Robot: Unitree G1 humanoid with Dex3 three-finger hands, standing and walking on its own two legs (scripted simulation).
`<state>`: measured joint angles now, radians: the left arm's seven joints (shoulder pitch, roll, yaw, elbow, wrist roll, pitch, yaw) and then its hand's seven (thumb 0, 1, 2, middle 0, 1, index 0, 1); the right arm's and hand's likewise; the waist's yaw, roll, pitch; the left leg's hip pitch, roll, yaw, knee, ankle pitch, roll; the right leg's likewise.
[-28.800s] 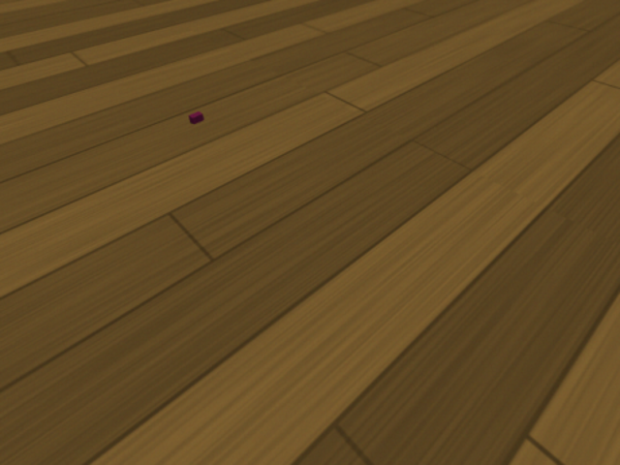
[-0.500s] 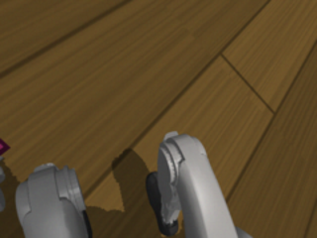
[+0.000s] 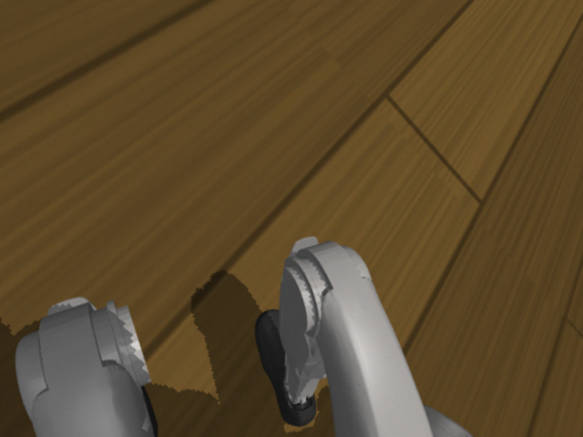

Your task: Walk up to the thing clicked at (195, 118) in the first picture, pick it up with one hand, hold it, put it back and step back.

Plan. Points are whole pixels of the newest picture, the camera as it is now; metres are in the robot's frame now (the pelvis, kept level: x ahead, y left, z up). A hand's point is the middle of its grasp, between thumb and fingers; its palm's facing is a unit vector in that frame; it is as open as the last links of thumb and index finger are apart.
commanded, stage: open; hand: left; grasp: from above
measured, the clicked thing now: out of the picture +0.37 +0.35 -0.27
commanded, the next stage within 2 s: withdraw in 0.88 s
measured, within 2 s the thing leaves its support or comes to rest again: neither
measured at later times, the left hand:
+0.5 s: hand out of the picture +0.36 +0.34 -0.25, palm faces -0.31 -0.32 -0.89, open 11.5 cm
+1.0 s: hand out of the picture +0.36 +0.34 -0.25, palm faces -0.32 -0.33 -0.89, open 12.5 cm
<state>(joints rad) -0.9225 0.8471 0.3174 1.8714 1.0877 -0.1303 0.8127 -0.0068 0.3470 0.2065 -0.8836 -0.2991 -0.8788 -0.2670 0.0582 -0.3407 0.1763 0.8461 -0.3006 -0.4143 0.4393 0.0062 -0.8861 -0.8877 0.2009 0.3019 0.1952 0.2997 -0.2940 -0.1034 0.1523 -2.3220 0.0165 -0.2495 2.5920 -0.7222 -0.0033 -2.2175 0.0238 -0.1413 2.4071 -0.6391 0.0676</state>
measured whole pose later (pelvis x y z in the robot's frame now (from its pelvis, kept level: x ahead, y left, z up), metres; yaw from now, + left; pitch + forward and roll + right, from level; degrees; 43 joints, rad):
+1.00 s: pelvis +0.00 +0.00 +0.00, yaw +0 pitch +24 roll -13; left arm -0.91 0.86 0.31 1.85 1.07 -0.11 0.79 0.00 -0.27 0.85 -0.28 -0.86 -0.28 -0.87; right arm 0.07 -0.35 0.17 0.85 -0.27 -0.44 0.46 0.01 -0.87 -0.88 0.20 0.30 0.20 0.30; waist -0.30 -0.11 0.16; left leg -2.32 0.01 -0.25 2.59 -0.72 0.00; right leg -2.21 0.02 -0.14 2.40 -0.63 0.07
